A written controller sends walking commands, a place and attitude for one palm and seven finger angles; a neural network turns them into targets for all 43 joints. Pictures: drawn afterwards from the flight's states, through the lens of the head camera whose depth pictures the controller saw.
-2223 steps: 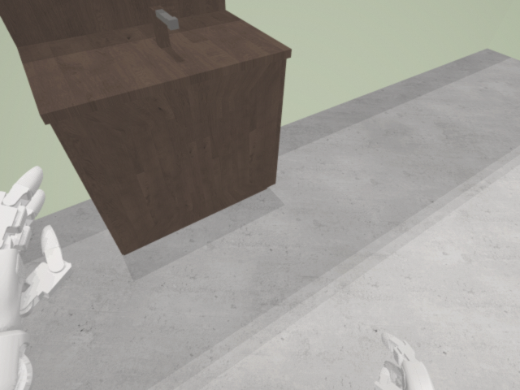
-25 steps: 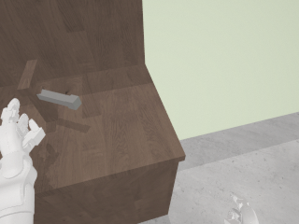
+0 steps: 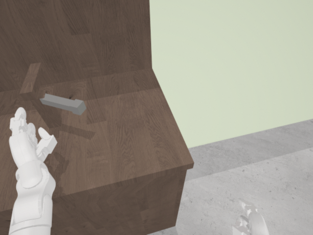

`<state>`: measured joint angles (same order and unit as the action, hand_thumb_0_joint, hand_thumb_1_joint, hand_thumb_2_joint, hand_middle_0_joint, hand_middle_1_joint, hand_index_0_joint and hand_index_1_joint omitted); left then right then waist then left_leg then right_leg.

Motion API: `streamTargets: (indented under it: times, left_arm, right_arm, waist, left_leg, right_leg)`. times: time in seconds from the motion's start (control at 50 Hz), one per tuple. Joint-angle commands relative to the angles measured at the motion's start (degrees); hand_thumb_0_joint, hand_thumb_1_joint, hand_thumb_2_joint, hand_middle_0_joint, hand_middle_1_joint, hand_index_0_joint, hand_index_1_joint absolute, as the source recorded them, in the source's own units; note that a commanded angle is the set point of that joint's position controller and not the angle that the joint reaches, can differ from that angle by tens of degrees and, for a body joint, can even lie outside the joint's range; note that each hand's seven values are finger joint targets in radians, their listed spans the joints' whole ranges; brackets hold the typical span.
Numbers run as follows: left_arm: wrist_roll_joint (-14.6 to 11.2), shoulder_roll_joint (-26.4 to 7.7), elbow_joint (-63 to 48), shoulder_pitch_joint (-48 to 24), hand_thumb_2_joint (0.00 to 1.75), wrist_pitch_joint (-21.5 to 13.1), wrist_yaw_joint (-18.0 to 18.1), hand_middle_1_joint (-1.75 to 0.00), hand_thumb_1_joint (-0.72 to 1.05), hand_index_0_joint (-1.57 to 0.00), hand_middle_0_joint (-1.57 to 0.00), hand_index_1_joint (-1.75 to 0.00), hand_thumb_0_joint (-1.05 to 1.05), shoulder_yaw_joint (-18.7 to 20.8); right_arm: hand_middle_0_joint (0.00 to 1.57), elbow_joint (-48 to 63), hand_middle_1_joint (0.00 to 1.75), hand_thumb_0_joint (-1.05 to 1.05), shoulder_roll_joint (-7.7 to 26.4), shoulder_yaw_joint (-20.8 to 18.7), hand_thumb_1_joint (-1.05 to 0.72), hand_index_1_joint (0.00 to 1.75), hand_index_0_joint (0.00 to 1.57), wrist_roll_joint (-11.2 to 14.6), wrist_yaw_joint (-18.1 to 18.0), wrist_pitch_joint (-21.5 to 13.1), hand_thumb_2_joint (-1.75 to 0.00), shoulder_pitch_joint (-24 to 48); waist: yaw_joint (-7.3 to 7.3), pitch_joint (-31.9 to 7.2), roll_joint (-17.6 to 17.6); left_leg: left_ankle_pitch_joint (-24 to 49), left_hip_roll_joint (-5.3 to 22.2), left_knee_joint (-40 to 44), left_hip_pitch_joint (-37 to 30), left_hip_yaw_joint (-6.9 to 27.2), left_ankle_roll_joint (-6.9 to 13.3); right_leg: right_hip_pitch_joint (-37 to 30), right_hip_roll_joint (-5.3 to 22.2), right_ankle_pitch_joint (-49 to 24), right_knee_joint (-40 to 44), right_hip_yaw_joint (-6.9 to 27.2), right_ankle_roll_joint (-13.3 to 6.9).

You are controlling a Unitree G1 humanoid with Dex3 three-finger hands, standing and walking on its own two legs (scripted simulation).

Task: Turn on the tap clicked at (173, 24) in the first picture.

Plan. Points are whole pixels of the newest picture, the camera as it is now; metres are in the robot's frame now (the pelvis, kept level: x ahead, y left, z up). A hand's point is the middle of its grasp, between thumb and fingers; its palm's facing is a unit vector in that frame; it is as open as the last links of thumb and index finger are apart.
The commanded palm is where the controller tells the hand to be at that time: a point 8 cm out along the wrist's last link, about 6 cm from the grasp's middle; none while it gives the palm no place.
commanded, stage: push the lever round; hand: left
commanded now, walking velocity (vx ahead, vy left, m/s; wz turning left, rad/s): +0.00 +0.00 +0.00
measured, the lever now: (78, 107) +0.39 +0.26 +0.13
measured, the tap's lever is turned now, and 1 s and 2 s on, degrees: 57 57 84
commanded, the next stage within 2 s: none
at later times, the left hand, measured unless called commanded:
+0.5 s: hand (70, 132) +0.31 +0.25 +0.11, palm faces +0.71 -0.70 -0.07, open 7.8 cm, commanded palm +0.27 +0.28 +0.12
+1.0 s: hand (83, 122) +0.35 +0.23 +0.11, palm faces +0.77 -0.63 -0.07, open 7.8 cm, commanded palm +0.29 +0.25 +0.12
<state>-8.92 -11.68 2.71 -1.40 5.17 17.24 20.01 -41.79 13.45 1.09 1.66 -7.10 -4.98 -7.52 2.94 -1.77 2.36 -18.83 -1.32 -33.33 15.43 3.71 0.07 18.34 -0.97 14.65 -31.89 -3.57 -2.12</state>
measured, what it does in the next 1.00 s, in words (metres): stands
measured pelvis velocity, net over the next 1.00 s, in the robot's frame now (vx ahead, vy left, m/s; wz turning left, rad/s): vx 0.01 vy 0.00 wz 0.01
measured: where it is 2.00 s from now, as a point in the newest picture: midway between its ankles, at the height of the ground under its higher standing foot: outside the picture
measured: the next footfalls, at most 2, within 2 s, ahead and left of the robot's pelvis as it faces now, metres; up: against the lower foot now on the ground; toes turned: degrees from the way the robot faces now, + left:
none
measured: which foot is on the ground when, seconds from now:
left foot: down 0.00-1.00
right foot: down 0.00-1.00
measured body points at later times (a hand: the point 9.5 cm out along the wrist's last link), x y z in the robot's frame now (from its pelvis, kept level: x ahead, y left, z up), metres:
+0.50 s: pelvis +0.00 +0.00 +0.00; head +0.00 -0.01 +0.45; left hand +0.27 +0.29 +0.12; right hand +0.19 -0.22 -0.10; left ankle -0.01 +0.12 -0.73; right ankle +0.02 -0.10 -0.73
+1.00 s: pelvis +0.01 +0.00 +0.00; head +0.01 -0.01 +0.45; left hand +0.30 +0.26 +0.12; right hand +0.20 -0.22 -0.10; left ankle -0.01 +0.12 -0.73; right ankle +0.02 -0.10 -0.73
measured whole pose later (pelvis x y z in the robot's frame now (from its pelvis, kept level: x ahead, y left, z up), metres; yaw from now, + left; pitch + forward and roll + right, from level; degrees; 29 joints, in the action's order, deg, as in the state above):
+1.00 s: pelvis +0.01 +0.00 +0.00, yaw +0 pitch +1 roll -1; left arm -0.7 -1.6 9.2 -14.4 11.3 40.9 10.9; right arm -43.8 11.1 0.0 -1.5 -4.1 2.6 -3.9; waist 2.5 -1.9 2.5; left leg -18.5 -1.1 -31.7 14.1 4.3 -0.2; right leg 16.5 -1.2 14.1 -29.6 -4.1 -2.2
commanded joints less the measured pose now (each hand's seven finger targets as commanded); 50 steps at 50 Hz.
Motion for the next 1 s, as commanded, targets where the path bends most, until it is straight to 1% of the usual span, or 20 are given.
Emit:
streamTargets:
  times: [0.0, 0.12, 0.18, 0.22, 0.26, 0.32, 0.36, 0.42, 0.46, 0.52, 0.56, 0.62, 0.64, 0.72, 0.78, 0.82, 0.88, 0.92, 0.94, 0.98]
  left_arm:
    - [1.58, -10.33, -13.76, -17.69, 0.9, -3.99, 2.5, -0.15, 0.9, -0.15, -0.15, -0.15, 0.0, -0.43]
    - [3.0, -10.62, -10.55, -20.14, 0.9, -1.23, 5.93, -0.15, 0.9, -0.15, -0.15, -0.15, 0.0, 0.28]
    - [3.92, -7.2, -12.07, -19.91, 0.9, -0.83, 7.81, -0.15, 0.9, -0.15, -0.15, -0.15, 0.0, -2.86]
    - [4.65, -8.51, -12.55, -18.73, 0.9, -0.78, 9.37, -0.15, 0.9, -0.15, -0.15, -0.15, 0.0, -0.98]
    - [4.95, -5.36, -14.09, -17.37, 0.9, -0.59, 10.32, -0.15, 0.9, -0.15, -0.15, -0.15, 0.0, -3.92]
    - [5.94, -5.85, -14.7, -17.69, 0.9, 0.33, 11.97, -0.15, 0.9, -0.15, -0.15, -0.15, 0.0, -3.63]
    - [6.01, -3.0, -15.1, -19.48, 0.9, 0.8, 12.86, -0.15, 0.9, -0.15, -0.15, -0.15, 0.0, -6.42]
    - [6.67, -5.11, -14.8, -20.24, 0.9, 1.29, 14.66, -0.15, 0.9, -0.15, -0.15, -0.15, 0.0, -4.14]
    - [7.16, -1.98, -14.99, -23.49, 0.9, 1.01, 15.35, -0.15, 0.9, -0.15, -0.15, -0.15, 0.0, -7.78]
    - [7.95, -3.58, -14.51, -22.44, 0.9, 0.78, 16.91, -0.15, 0.9, -0.15, -0.15, -0.15, 0.0, -6.01]
    - [7.84, -0.44, -13.49, -24.12, 0.9, 1.01, 17.23, -0.15, 0.9, -0.15, -0.15, -0.15, 0.0, -9.05]
    - [8.12, -1.85, -11.11, -23.45, 0.9, 1.97, 18.37, -0.15, 0.9, -0.15, -0.15, -0.15, 0.0, -6.91]
    - [8.03, 1.63, -11.03, -25.91, 0.9, 2.16, 18.36, -0.15, 0.9, -0.15, -0.15, -0.15, 0.0, -10.39]
    - [8.84, -0.23, -9.7, -28.15, 0.9, 2.56, 20.54, -0.15, 0.9, -0.15, -0.15, -0.15, 0.0, -8.14]
    - [9.3, 1.81, -7.64, -30.51, 0.9, 2.66, 21.79, -0.15, 0.9, -0.15, -0.15, -0.15, 0.0, -9.84]
    - [9.63, -1.05, -5.85, -30.3, 0.9, 3.02, 22.73, -0.15, 0.9, -0.15, -0.15, -0.15, 0.0, -6.49]
    - [9.97, 2.23, -7.7, -33.12, 0.9, 2.02, 23.58, -0.15, 0.9, -0.15, -0.15, -0.15, 0.0, -9.62]
    - [10.27, 1.04, -6.39, -30.89, 0.9, 2.18, 24.17, -0.15, 0.9, -0.15, -0.15, -0.15, 0.0, -7.86]
    - [10.08, 3.13, -6.12, -31.76, 0.9, 2.15, 24.07, -0.15, 0.9, -0.15, -0.15, -0.15, 0.0, -9.85]
    - [10.15, 2.54, -6.25, -31.63, 0.9, 2.04, 24.59, -0.15, 0.9, -0.15, -0.15, -0.15, 0.0, -8.97]
  right_arm:
    - [0.2, 8.71, 0.3, 0.0, 6.52, -2.19, -0.9, 0.3, 0.2, -0.5, -0.59, -2.68, -0.9, 8.17]
    - [0.2, 8.35, 0.3, 0.0, 6.34, -1.89, -0.9, 0.3, 0.2, -0.71, -0.7, -0.8, -0.9, 9.3]
    - [0.2, 9.24, 0.3, 0.0, 5.99, -2.07, -0.9, 0.3, 0.2, -1.03, -0.1, -0.3, -0.9, 9.22]
    - [0.2, 8.77, 0.3, 0.0, 5.99, -2.35, -0.9, 0.3, 0.2, -1.39, 0.07, 0.42, -0.9, 9.02]
    - [0.2, 9.64, 0.3, 0.0, 5.65, -2.51, -0.9, 0.3, 0.2, -1.43, 0.59, 0.88, -0.9, 9.34]
    - [0.2, 8.91, 0.3, 0.0, 5.72, -2.55, -0.9, 0.3, 0.2, -1.46, 0.67, 1.87, -0.9, 9.69]
    - [0.2, 9.29, 0.3, 0.0, 5.45, -2.46, -0.9, 0.3, 0.2, -1.49, 0.74, 2.08, -0.9, 10.29]
    - [0.2, 8.34, 0.3, 0.0, 5.47, -2.56, -0.9, 0.3, 0.2, -1.76, 0.39, 2.79, -0.9, 10.9]
    - [0.2, 8.46, 0.3, 0.0, 5.05, -2.46, -0.9, 0.3, 0.2, -1.81, 0.51, 2.8, -0.9, 11.49]
    - [0.2, 7.54, 0.3, 0.0, 5.08, -2.67, -0.9, 0.3, 0.2, -2.3, 0.48, 2.99, -0.9, 11.36]
    - [0.2, 7.84, 0.3, 0.0, 4.87, -2.54, -0.9, 0.3, 0.2, -2.13, 0.73, 3.19, -0.9, 11.77]
    - [0.2, 7.15, 0.3, 0.0, 5.03, -2.75, -0.9, 0.3, 0.2, -2.31, 0.67, 3.76, -0.9, 12.13]
    - [0.2, 7.7, 0.3, 0.0, 4.71, -2.43, -0.9, 0.3, 0.2, -2.11, 0.9, 3.82, -0.9, 12.51]
    - [0.2, 6.73, 0.3, 0.0, 4.68, -2.75, -0.9, 0.3, 0.2, -2.61, 1.02, 4.08, -0.9, 13.03]
    - [0.2, 6.88, 0.3, 0.0, 4.18, -2.67, -0.9, 0.3, 0.2, -2.75, 1.52, 4.3, -0.9, 13.28]
    - [0.2, 6.01, 0.3, 0.0, 4.38, -2.89, -0.9, 0.3, 0.2, -2.99, 1.48, 4.91, -0.9, 13.22]
    - [0.2, 6.83, 0.3, 0.0, 3.86, -3.01, -0.9, 0.3, 0.2, -3.22, 2.15, 4.71, -0.9, 13.01]
    - [0.2, 6.06, 0.3, 0.0, 4.17, -3.4, -0.9, 0.3, 0.2, -3.53, 2.34, 4.99, -0.9, 12.54]
    - [0.2, 6.61, 0.3, 0.0, 3.95, -3.24, -0.9, 0.3, 0.2, -3.29, 2.62, 5.13, -0.9, 12.31]
    - [0.2, 6.67, 0.3, 0.0, 4.14, -3.56, -0.9, 0.3, 0.2, -3.42, 2.69, 5.09, -0.9, 12.05]
  waist:
    - [-1.0, -11.26, 0.13]
    - [-0.37, -10.56, -0.71]
    - [-0.18, -12.66, -0.9]
    - [0.58, -13.33, -0.53]
    - [0.42, -14.33, -0.43]
    - [0.22, -12.31, -0.96]
    - [-0.34, -12.0, -2.07]
    - [-0.01, -11.73, -1.28]
    - [-0.88, -11.7, -1.63]
    - [-0.12, -12.83, 0.53]
    - [-0.9, -12.45, -1.38]
    - [-0.13, -11.62, -1.85]
    - [-1.0, -11.23, -2.69]
    - [-0.13, -11.89, -1.45]
    - [-0.6, -12.02, -2.74]
    - [0.0, -12.05, -2.54]
    - [-0.41, -14.73, -1.5]
    - [0.09, -14.68, -1.21]
    - [-0.54, -15.11, -2.63]
    - [-0.53, -15.76, -4.25]
  left_leg:
    - [10.91, -0.01, 4.84, 0.56, -1.28, 0.64]
    - [10.39, 0.03, 5.46, 1.36, -0.98, 0.41]
    - [14.02, 0.15, 5.22, 0.26, -1.03, -0.03]
    - [16.16, 0.33, 5.05, -0.26, -1.08, -0.4]
    - [18.21, 0.54, 4.69, -0.72, -1.45, -0.52]
    - [18.5, 0.74, 5.02, -0.6, -1.2, -0.83]
    - [17.31, 0.69, 5.07, -0.69, -1.17, -0.54]
    - [15.81, 0.49, 5.2, -0.38, -1.25, -0.42]
    - [14.95, 0.6, 5.17, -0.95, -1.11, -0.42]
    - [15.53, 0.57, 5.23, -1.33, -0.97, -0.99]
    - [15.44, 0.75, 5.26, -1.12, -0.97, -0.89]
    - [14.01, 0.67, 5.8, -0.71, -0.82, -0.9]
    - [13.29, 0.62, 5.96, -0.59, -0.82, -0.76]
    - [12.03, 0.68, 6.17, -0.85, -0.74, -1.05]
    - [11.65, 0.77, 5.86, -0.48, -1.12, -0.64]
    - [10.77, 0.76, 5.96, -0.03, -1.25, -0.5]
    - [15.11, 1.05, 5.3, -1.6, -1.44, -0.78]
    - [17.02, 1.16, 4.92, -1.66, -1.41, -1.21]
    - [17.24, 1.23, 4.99, -1.51, -1.43, -1.07]
    - [19.71, 1.23, 4.28, -1.77, -1.84, -0.73]
  right_leg:
    - [-7.53, 1.67, -6.35, 4.64, 2.01, 0.48]
    - [-8.22, 1.74, -5.25, 5.18, 1.92, 0.29]
    - [-9.44, 1.69, -8.8, 4.31, 1.56, 0.18]
    - [-10.33, 1.5, -10.65, 3.79, 1.51, -0.02]
    - [-11.07, 1.84, -12.97, 3.43, 1.49, 0.09]
    - [-10.76, 1.68, -12.51, 3.74, 1.42, -0.14]
    - [-10.29, 1.82, -11.5, 4.17, 1.36, 0.09]
    - [-10.44, 1.83, -9.55, 4.84, 1.77, 0.01]
    - [-9.6, 1.98, -8.34, 5.11, 1.68, 0.07]
    - [-10.19, 1.83, -8.29, 4.89, 1.73, -0.26]
    - [-9.96, 2.1, -8.43, 5.04, 1.49, -0.11]
    - [-10.23, 1.91, -6.49, 5.88, 1.42, -0.21]
    - [-9.63, 2.22, -5.98, 6.02, 1.29, 0.03]
    - [-9.88, 2.11, -4.37, 6.58, 1.44, -0.16]
    - [-9.82, 2.44, -4.34, 6.89, 1.5, 0.05]
    - [-10.45, 2.43, -3.49, 7.47, 1.8, 0.04]
    - [-11.38, 2.64, -8.04, 6.34, 1.48, -0.1]
    - [-11.52, 2.36, -9.62, 5.98, 1.26, -0.27]
    - [-11.78, 2.68, -10.28, 5.79, 1.16, -0.05]
    - [-12.83, 2.8, -14.58, 5.37, 1.33, 0.07]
